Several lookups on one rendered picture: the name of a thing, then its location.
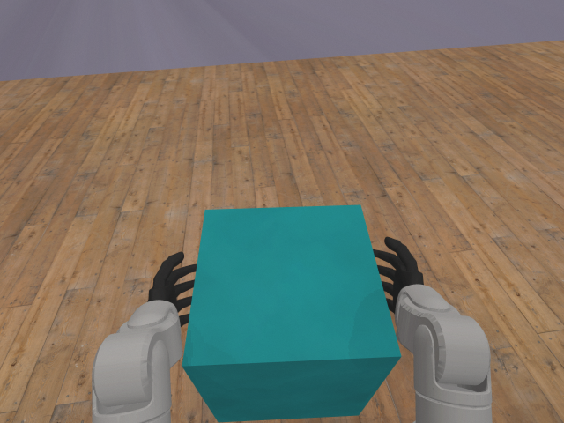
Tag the right robot forearm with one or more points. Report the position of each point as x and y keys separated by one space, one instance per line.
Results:
x=451 y=358

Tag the right robot hand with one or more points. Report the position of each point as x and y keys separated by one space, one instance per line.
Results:
x=406 y=271

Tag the left robot hand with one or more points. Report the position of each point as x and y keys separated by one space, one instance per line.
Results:
x=163 y=284

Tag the left robot forearm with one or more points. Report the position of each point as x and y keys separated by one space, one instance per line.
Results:
x=131 y=369

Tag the carton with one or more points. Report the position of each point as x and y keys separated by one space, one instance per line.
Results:
x=288 y=318

